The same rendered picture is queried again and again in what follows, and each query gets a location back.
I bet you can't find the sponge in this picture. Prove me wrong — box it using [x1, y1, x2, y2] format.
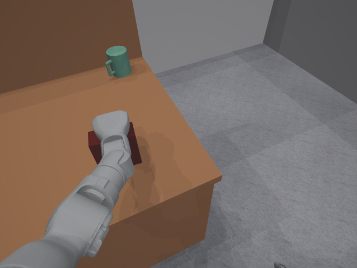
[88, 122, 142, 165]

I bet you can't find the left robot hand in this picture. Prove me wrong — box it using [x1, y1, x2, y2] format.
[91, 110, 130, 141]

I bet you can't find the robot left forearm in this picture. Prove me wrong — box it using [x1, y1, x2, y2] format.
[45, 132, 134, 235]

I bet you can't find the table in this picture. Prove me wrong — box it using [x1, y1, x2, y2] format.
[0, 0, 222, 268]

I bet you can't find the left robot upper arm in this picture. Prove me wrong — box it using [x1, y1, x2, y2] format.
[0, 193, 113, 268]

